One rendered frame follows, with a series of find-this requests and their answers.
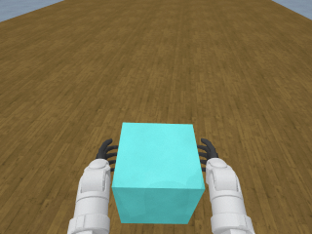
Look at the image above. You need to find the robot left forearm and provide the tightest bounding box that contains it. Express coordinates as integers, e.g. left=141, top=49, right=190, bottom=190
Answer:
left=67, top=158, right=111, bottom=234

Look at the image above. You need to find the left robot hand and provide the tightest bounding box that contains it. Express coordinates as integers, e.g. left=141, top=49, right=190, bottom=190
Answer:
left=96, top=138, right=119, bottom=172

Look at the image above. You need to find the carton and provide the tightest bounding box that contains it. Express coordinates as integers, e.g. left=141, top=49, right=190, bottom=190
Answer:
left=111, top=122, right=206, bottom=224

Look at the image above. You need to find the robot right forearm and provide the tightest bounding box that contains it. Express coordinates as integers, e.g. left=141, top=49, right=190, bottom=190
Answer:
left=206, top=158, right=255, bottom=234

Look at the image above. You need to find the right robot hand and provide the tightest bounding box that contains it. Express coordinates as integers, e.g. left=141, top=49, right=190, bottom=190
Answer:
left=197, top=138, right=218, bottom=172

